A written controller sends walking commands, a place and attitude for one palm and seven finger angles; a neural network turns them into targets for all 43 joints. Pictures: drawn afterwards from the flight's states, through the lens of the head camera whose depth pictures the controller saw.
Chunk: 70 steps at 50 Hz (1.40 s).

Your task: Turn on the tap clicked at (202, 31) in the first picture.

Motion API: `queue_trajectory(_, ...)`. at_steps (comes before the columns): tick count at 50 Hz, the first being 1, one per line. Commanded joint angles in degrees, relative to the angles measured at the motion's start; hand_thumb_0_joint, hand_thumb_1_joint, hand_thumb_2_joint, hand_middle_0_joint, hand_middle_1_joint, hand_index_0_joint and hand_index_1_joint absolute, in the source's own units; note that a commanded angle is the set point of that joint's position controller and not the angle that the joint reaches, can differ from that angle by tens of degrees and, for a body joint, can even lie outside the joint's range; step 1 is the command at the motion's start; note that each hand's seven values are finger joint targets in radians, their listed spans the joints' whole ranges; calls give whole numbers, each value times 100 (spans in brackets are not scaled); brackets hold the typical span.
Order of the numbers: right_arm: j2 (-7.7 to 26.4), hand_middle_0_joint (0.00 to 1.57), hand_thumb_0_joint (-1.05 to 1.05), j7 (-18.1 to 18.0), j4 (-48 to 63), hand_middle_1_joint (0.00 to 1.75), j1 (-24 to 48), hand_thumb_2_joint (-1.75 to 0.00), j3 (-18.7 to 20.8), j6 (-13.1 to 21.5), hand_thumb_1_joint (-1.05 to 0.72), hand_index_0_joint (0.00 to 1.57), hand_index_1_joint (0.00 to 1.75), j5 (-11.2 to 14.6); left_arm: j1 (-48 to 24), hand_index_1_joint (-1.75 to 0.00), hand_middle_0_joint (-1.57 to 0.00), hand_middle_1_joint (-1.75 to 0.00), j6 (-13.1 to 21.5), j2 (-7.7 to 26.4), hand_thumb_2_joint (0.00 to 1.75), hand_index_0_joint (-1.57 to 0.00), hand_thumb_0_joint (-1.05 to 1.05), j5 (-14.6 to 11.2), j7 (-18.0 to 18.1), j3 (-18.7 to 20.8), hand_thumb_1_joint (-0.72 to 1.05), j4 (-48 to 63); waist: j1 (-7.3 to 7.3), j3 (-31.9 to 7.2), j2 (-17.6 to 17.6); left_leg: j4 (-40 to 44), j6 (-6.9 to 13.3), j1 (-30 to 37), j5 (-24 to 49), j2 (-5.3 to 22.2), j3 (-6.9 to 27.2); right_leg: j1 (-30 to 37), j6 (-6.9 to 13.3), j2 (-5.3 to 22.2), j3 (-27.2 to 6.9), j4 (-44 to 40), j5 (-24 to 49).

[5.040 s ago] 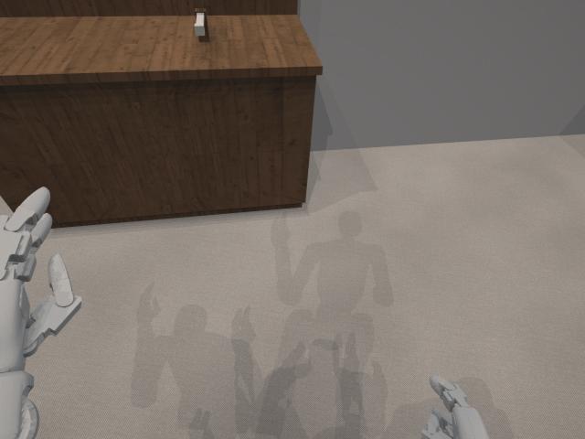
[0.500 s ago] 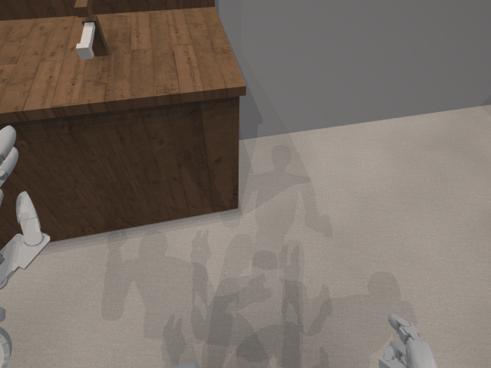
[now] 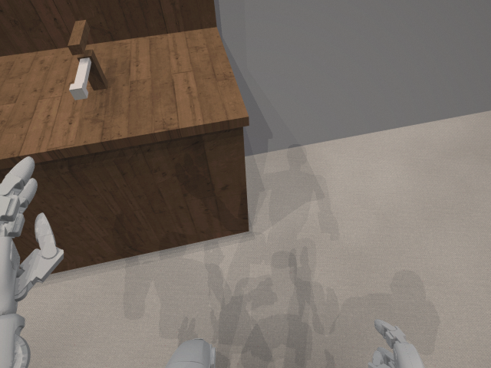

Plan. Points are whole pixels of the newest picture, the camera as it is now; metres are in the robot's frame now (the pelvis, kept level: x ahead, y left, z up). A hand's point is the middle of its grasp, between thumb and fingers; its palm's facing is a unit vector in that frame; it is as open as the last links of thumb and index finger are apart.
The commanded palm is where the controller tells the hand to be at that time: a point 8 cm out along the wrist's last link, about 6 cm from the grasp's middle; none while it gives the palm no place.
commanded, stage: take the last steps up to it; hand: left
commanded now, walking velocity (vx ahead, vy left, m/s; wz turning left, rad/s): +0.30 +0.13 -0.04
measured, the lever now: (79, 91) +0.66 +0.44 +0.07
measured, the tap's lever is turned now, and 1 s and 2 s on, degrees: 0 0 0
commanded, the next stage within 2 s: come to a stop and stand still in 0.84 s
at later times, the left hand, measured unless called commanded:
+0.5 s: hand (51, 165) +0.33 +0.28 +0.18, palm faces +0.34 -0.83 -0.44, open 7.5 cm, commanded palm +0.28 +0.33 +0.17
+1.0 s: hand (68, 126) +0.41 +0.30 +0.18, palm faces +0.34 -0.84 -0.43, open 7.4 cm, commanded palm +0.37 +0.34 +0.17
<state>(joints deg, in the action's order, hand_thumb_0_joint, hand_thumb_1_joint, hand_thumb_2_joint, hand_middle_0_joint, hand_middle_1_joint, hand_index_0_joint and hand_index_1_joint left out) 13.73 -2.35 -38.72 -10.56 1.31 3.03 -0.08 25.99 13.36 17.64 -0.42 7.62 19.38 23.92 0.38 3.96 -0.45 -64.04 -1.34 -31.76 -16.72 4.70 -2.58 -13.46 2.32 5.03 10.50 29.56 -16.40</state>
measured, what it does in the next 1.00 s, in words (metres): walks ahead: left foot, then right foot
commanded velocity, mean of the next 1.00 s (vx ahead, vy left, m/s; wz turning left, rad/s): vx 0.18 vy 0.06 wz -0.03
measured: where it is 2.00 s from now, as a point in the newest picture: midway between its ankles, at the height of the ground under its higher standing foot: outside the picture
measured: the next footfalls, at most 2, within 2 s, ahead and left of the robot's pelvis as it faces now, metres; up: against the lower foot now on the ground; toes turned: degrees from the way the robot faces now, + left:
left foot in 0.20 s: +0.16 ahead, +0.17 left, +0.00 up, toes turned +7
right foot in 0.58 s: +0.20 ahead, -0.04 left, +0.00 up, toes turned -12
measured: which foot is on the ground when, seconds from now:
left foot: up 0.00-0.18, down 0.20-0.60, up 0.62-0.94, down 0.96-1.00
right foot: down 0.00-0.20, up 0.22-0.56, down 0.58-0.98, up 1.00-1.00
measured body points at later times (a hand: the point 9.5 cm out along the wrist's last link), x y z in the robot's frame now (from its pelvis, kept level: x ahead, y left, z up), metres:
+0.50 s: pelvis +0.11 +0.06 +0.00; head +0.13 +0.06 +0.45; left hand +0.31 +0.32 +0.21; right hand +0.26 -0.14 -0.10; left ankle +0.12 +0.16 -0.74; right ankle +0.14 -0.05 -0.71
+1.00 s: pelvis +0.19 +0.07 -0.01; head +0.21 +0.09 +0.44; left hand +0.39 +0.34 +0.20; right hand +0.33 -0.20 -0.08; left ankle +0.24 +0.18 -0.74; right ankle +0.16 -0.03 -0.74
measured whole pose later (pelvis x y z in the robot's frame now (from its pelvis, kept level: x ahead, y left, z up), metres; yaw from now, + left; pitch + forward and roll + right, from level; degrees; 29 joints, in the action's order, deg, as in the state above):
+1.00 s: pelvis +0.19 +0.07 -0.01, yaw -4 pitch -1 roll +1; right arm 13.6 -4.0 -33.3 -12.0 3.1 3.2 0.2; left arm 28.7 14.5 24.1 -1.6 9.4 22.9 33.4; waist 0.0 3.5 2.9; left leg -31.2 0.7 -16.6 -12.7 2.0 -7.6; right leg -13.3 0.3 3.5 5.8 36.8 -22.9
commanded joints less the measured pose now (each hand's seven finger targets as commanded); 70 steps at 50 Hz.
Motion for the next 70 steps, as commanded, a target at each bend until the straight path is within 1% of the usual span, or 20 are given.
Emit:
queue_trajectory(1, 251, 20, 0, -29, 1114, 30, 444, -90, 160, 343, -90, 20, 30, -34, -24, -30, -20, -30, 556, 1494, 90, -20, 0, -41, 243, 993, 90, 1902, 76, -971, 774, 1905, 45, 84, 153, 1, -480, 1225, 526, 1245, -1063, -902, 2955)
queue_trajectory(6, 235, 20, 0, -73, 1312, 30, 212, -90, 263, 357, -90, 20, 30, -14, 223, -30, -20, -30, 446, 1426, 90, -20, 0, -119, 363, 1158, 90, 2047, 32, -1269, 899, 3441, 87, 1349, 612, -311, -931, 1196, 383, 1081, -972, -428, 2331)
queue_trajectory(8, 373, 20, 0, -165, 1296, 30, 45, -90, 358, 352, -90, 20, 30, 36, 196, -30, -20, -30, 454, 1287, 90, -20, 0, -128, 344, 1050, 90, 1810, -126, -1319, 136, 4051, 211, 2539, 904, -169, -713, 488, 95, 699, -699, 690, 1639)
queue_trajectory(10, 593, 20, 0, -148, 1383, 30, 119, -90, 417, 343, -90, 20, 30, 87, -155, -30, -20, -30, 531, 1236, 90, -20, 0, -151, 320, 910, 90, 1877, -127, -1299, -1835, 4488, 1146, 3610, 1949, 1721, 2061, -1730, -302, -295, -400, 3193, -2071)
queue_trajectory(11, 537, 20, 0, -107, 1417, 30, 156, -90, 350, 390, -90, 20, 30, 75, -369, -30, -20, -30, 561, 1444, 90, -20, 0, -87, 312, 972, 90, 1607, -147, -1063, -1275, 4713, 1442, 3111, 1678, 1922, 2428, -2009, -208, -348, -749, 3988, -2128)
queue_trajectory(18, 389, 20, 0, -9, 1109, 30, 231, -90, 203, 627, -90, 20, 30, 90, -295, -30, -20, -30, 446, 1312, 90, -20, 0, -95, 117, 723, 90, 2333, -12, -852, -1255, 4783, 1130, 2150, 1275, 1080, 486, -1784, -382, 46, -554, 3102, -419)
queue_trajectory(27, 338, 20, 0, -178, 1022, 30, 257, -90, 78, 596, -90, 20, 30, 33, -258, -30, -20, -30, 221, 1319, 90, -20, 0, -111, 233, 943, 90, 1246, -10, -1011, -705, 3997, 760, 1922, 703, 1058, 146, 32, -336, -391, -87, 3, -162)
queue_trajectory(28, 333, 20, 0, -182, 1014, 30, 278, -90, 68, 538, -90, 20, 30, 51, -359, -30, -20, -30, 182, 1223, 90, -20, 0, -83, 220, 833, 90, 1104, -19, -984, -353, 3556, 634, 1558, 365, 881, -19, 449, -248, -275, -322, -363, 128)
queue_trajectory(30, 203, 20, 0, -153, 1076, 30, 260, -90, 50, 464, -90, 20, 30, 50, -533, -30, -20, -30, 156, 1417, 90, -20, 0, -23, 226, 836, 90, 957, -67, -1044, 1646, 1248, 216, 39, -969, -221, -573, 1294, 610, 1449, -3297, -1191, 825)
queue_trajectory(31, 279, 20, 0, -115, 1115, 30, 408, -90, 43, 486, -90, 20, 30, 25, -709, -30, -20, -30, 164, 1473, 90, -20, 0, -60, 230, 846, 90, 978, 39, -818, 1654, 189, 90, -518, -1578, -297, -149, 1283, 1033, 2106, -3957, -1414, 1318)
queue_trajectory(38, 255, 20, 0, -97, 1048, 30, 534, -90, 32, 292, -90, 20, 30, -7, -497, -30, -20, -30, 463, 1513, 90, -20, 0, -19, 241, 883, 90, 1756, -72, -846, 604, 1128, 2, 314, -292, -17, -73, 721, 562, 1210, -1270, -982, 3074)
queue_trajectory(46, 297, 20, 0, -155, 1365, 30, 216, -90, 208, 272, -90, 20, 30, -13, 163, -30, -20, -30, 351, 1378, 90, -20, 0, -168, 351, 1038, 90, 1970, -31, -1199, 309, 3804, 89, 2031, 824, -335, -602, 670, 276, 764, -1191, -251, 1728)
queue_trajectory(47, 364, 20, 0, -188, 1351, 30, 156, -90, 227, 250, -90, 20, 30, 11, 61, -30, -20, -30, 361, 1361, 90, -20, 0, -179, 345, 1008, 90, 1856, -73, -1156, 43, 4008, 170, 2346, 945, -130, -373, 395, 133, 557, -1060, 94, 1264)
queue_trajectory(49, 524, 20, 0, -183, 1433, 30, 179, -90, 240, 251, -90, 20, 30, 71, -137, -30, -20, -30, 361, 1271, 90, -20, 0, -217, 291, 822, 90, 1824, -35, -1013, -1315, 4497, 925, 2980, 2492, 1514, 1775, -1107, -280, -335, -606, 1652, -1525)
queue_trajectory(51, 426, 20, 0, -171, 1309, 30, 283, -90, 139, 312, -90, 20, 30, -67, -294, -30, -20, -30, 325, 1384, 90, -20, 0, -177, 234, 863, 90, 1414, -89, -671, -1216, 4880, 1162, 2286, 2487, 1779, 2123, -1206, -292, -254, -993, 2550, -1684)
queue_trajectory(55, 433, 20, 0, -34, 1197, 30, 114, -90, 136, 518, -90, 20, 30, -29, -435, -30, -20, -30, 222, 1099, 90, -20, 0, -119, 173, 438, 90, 1936, -57, -1088, -1094, 4300, 712, 2858, 3804, 1176, 716, -846, -340, -387, -773, 1502, -692)
queue_trajectory(65, 338, 20, 0, -19, 1241, 30, 258, -90, 7, 551, -90, 20, 30, -4, -119, -30, -20, -30, -41, 1352, 90, -20, 0, -185, 220, 858, 90, 1744, -30, -1040, -876, 4073, 356, 1715, 1546, 980, 233, 787, -357, -402, -662, -689, 558)
queue_trajectory(66, 679, 20, 0, -79, 902, 30, -377, -90, 334, 848, -90, 20, 30, -478, -5842, -30, -20, -30, 368, 5638, 90, -20, 0, 484, -27, 3904, 90, 2259, 384, -392, 524, 2656, 256, 548, 1231, 516, -240, 340, -109, 135, -1883, -1129, 1785)
queue_trajectory(67, -89, 20, 0, -82, 827, 30, -175, -90, 44, 786, -90, 20, 30, -181, -3077, -30, -20, -30, 6, 2383, 90, -20, 0, 6, -292, 1658, 90, -595, 44, -1151, 1118, 2653, 126, 1250, 468, -300, -135, 442, 538, 634, -2215, -960, 2755)
queue_trajectory(70, 421, 20, 0, -1, 1259, 30, 24, -90, 138, 882, -90, 20, 30, 45, -1431, -30, -20, -30, 29, 1390, 90, -20, 0, -263, -335, 838, 90, -244, 282, -1181, 272, 3616, 190, 1859, 511, -343, -114, 566, -217, 504, -1956, -757, 2510)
